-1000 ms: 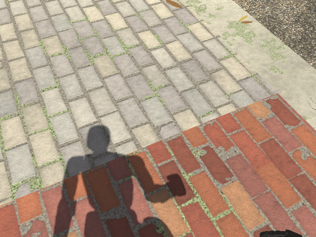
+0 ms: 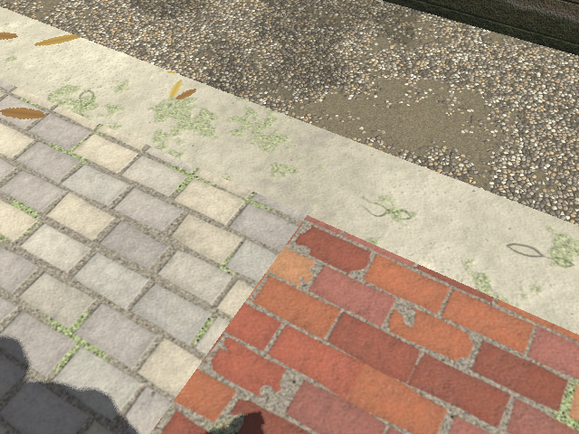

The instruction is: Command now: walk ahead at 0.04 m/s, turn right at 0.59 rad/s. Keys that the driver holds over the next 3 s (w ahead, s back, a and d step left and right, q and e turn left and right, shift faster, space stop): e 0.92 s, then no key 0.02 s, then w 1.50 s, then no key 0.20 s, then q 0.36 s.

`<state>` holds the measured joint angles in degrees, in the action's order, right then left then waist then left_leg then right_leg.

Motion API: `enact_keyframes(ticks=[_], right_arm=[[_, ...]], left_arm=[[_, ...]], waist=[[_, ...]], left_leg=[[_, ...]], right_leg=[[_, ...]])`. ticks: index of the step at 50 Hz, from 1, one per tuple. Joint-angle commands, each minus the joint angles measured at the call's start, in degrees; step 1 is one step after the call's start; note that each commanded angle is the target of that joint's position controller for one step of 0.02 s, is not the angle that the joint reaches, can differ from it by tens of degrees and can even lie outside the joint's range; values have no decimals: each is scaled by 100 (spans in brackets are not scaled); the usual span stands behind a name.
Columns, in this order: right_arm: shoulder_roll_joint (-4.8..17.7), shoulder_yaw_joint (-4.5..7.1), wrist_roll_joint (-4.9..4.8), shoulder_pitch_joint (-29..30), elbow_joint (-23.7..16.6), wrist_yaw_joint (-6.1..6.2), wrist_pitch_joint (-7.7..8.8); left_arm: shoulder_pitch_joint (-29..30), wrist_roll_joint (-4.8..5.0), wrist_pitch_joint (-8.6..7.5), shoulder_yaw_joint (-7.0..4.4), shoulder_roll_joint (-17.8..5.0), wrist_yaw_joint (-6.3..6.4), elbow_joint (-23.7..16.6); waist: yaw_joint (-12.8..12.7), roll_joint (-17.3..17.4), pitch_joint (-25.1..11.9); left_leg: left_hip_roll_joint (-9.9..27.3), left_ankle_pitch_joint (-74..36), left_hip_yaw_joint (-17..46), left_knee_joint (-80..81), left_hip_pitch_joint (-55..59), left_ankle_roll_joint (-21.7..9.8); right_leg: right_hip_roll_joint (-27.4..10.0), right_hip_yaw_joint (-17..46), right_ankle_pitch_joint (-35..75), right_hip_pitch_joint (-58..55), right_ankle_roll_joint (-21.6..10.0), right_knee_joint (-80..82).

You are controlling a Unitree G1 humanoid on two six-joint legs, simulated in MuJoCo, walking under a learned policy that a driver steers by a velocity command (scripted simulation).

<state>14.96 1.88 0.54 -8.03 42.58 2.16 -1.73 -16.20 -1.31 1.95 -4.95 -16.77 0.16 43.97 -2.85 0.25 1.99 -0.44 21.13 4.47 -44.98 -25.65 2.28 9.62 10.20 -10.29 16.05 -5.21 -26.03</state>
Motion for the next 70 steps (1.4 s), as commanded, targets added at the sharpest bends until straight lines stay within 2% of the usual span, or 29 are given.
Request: enact_keyframes(ticks=[1, 3, 4, 5, 6, 7, 8, 11, 17, 23, 26, 27, 28, 29, 30, 32, 34, 37, 47, 49, 52, 54, 55, 56, 57, 58, 60, 62, 70], right_arm=[[541, 104, -82, -131, -438, 47, 150], [558, 105, -51, -613, -340, 91, 224], [854, 167, 38, -680, -340, 144, 264], [1385, 235, 80, -256, -555, 175, 227], [1350, 267, 74, -401, -521, 114, 159], [1003, 178, 37, -389, -552, 70, 144], [762, 114, 14, -134, -586, 41, 140], [731, 103, 92, -4, -682, 59, 122], [904, 230, 93, -628, -507, 29, 156], [1105, 329, 132, -498, -480, -115, 142], [1217, 375, 59, -437, -440, -151, 85], [1185, 376, 16, -463, -400, -157, 59], [988, 339, 38, -712, -376, -184, 27], [454, 184, 116, -724, -772, -193, -27], [735, 210, 118, -194, -828, -81, -117], [852, 270, -17, -221, -685, -102, -130], [976, 324, 100, -453, -526, -146, -97], [846, 301, 84, -498, -484, -192, -129], [760, 239, 34, -23, -648, -106, -112], [755, 209, 58, -48, -635, -133, -67], [695, 160, 55, -46, -630, -167, 25], [510, 106, 46, -631, -400, -115, 136], [570, 108, 88, -880, -301, -50, 215], [916, 134, 165, -1289, -266, 7, 296], [1613, 318, 204, -1383, -153, -27, 320], [1430, 327, 167, -1231, -38, -64, 329], [964, 219, 64, -814, -74, -154, 408], [776, 171, 41, -933, 28, -182, 504], [646, 175, 8, -1987, 673, -263, 635]], left_arm=[[6, 4, -8, -221, -890, -4, -351], [350, 107, 16, -204, -844, 5, -434], [315, 154, 1, -135, -601, 18, -509], [-181, 183, -22, -27, -150, 30, -585], [-140, -17, 13, -181, -771, 66, -493], [-105, -67, 36, -240, -916, 53, -424], [-105, -60, 82, -249, -875, 8, -332], [-123, 44, 201, -203, -759, -167, -295], [497, 68, 275, -87, -578, -244, -541], [702, 128, 268, 29, -447, -297, -744], [508, 116, 194, 38, -435, -280, -753], [320, 54, 130, 36, -460, -231, -687], [172, -43, 41, -42, -818, -157, -663], [210, 19, -21, -214, -1723, -122, -872], [-358, 64, -12, -305, -1697, -113, -738], [339, 88, 36, -96, -1049, -63, -718], [689, 121, 41, -26, -845, -4, -797], [420, 128, -11, -46, -918, -33, -715], [-12, 22, -12, -131, -1079, -36, -598], [-95, -15, -8, -117, -1020, -51, -555], [-28, -77, 3, -82, -932, -93, -485], [197, -19, -7, -43, -832, -59, -456], [179, 12, -56, 26, -607, -9, -441], [86, 35, -132, 158, -123, 7, -490], [436, 1, -206, 103, -411, 27, -618], [481, -114, -255, 23, -722, 20, -606], [121, -72, -313, 29, -698, -130, -298], [146, -149, -328, 48, -619, -240, -178], [1685, -117, -354, 286, -148, -345, -538]], waist=[[145, -733, -525], [480, -635, -482], [418, -80, -503], [9, 1276, -546], [204, 1136, -549], [127, 623, -461], [29, 447, -265], [49, 872, -315], [429, 894, -378], [446, 1099, -421], [273, 1005, -466], [132, 728, -495], [100, -335, -485], [328, -1805, -327], [-293, -1193, -577], [189, -764, 13], [339, -887, -110], [302, -577, -384], [80, -637, -344], [34, -654, -505], [92, -797, -210], [530, -534, -46], [665, -174, -30], [740, 873, -248], [813, 1059, 270], [525, 466, 700], [237, 526, 634], [288, 680, 384], [764, 592, 457]], left_leg=[[-205, 225, 12, 746, 275, -140], [-158, -612, 2, 2290, 1321, -228], [586, -857, 605, 2966, 1940, -391], [2136, -2239, 2107, 3117, 2517, -917], [2483, -3443, 2314, 2835, 2048, -1604], [2258, -3699, 1855, 2758, 1893, -1671], [1831, -3595, 1207, 2715, 1690, -1479], [1243, -3893, 243, 2577, 1878, -1231], [1585, -3725, 81, 2508, 2561, -1449], [1718, -3283, -361, 2342, 1963, -1344], [1735, -2970, -560, 1870, 1738, -1091], [1634, -2489, -782, 1444, 1399, -799], [1254, -1287, -1220, 338, 608, -391], [236, 1671, -1419, -848, -941, 47], [183, 1700, -511, -1598, -871, 26], [361, 649, -240, -1692, -855, -47], [288, 103, -320, -1670, -683, -21], [190, -56, -283, -1649, -668, 37], [-28, 181, -97, -372, -498, -32], [-86, 268, -187, -102, -99, -102], [-216, 498, -289, 643, 578, -277], [-237, -195, -388, 2034, 1956, -506], [33, -146, -80, 2552, 2697, -597], [1350, 1298, 1466, 3318, 3276, -776], [2094, 2550, 3336, 4001, 2714, -1221], [2107, 2522, 3149, 3888, 2287, -1379], [1491, 1568, 2158, 3835, 2298, -1181], [1176, 580, 1489, 3841, 2379, -1168], [1007, -1977, 554, 3777, 2767, -1329]], right_leg=[[-1652, 1946, 2522, -822, -719, 225], [-1307, 1905, 1863, -366, -301, -51], [-907, 1505, 574, 191, 37, -604], [3, 242, -1853, 1176, 396, -1795], [15, -368, -2637, 1401, 493, -2894], [-246, -307, -2365, 1321, 549, -3517], [-357, -332, -1992, 1271, 611, -3827], [-387, -589, -1450, 1398, 828, -4330], [-648, -798, -1473, 1588, 927, -3415], [-820, -1288, -1641, 394, 644, -1866], [-750, -1465, -1111, -262, 434, -661], [-697, -1384, -448, -775, 349, 142], [-1361, -183, -165, -1370, 191, 968], [-3118, 2157, 2349, -1628, -500, 894], [-3186, 1985, 2652, -1295, -1193, 772], [-2358, 1038, 1718, -824, -906, 881], [-1866, 676, 1903, -898, -669, 843], [-1824, 760, 2070, -1113, -689, 772], [-1804, 1742, 1271, -1074, -842, 646], [-1682, 1893, -234, -878, -869, 833], [-1556, 2214, -2022, -272, -845, 1080], [-1268, 2065, -2449, 604, -584, 843], [-992, 1763, -2677, 1201, -304, 404], [-420, 804, -2731, 1747, 37, -1240], [226, 146, -2057, 2602, 123, -2122], [-302, 318, -1542, 2658, 131, -2631], [-485, 109, -919, 2451, 270, -2850], [-620, -243, -484, 2341, 374, -3127], [-1138, -1243, 225, 2608, 596, -1897]])
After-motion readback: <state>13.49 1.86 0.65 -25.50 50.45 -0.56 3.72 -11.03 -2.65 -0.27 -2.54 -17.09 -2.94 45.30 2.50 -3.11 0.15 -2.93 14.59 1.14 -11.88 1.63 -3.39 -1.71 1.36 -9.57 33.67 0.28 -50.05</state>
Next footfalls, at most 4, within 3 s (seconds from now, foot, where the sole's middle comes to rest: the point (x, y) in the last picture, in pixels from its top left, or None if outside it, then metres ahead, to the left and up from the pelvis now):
0.08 left None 0.07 0.12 -0.78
0.56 right None -0.02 -0.08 -0.78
1.10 left None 0.09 0.07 -0.78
1.58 right None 0.19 -0.28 -0.78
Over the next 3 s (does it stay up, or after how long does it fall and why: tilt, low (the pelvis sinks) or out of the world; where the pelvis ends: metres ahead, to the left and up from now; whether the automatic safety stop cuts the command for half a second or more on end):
stays up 0.56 -0.48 -0.01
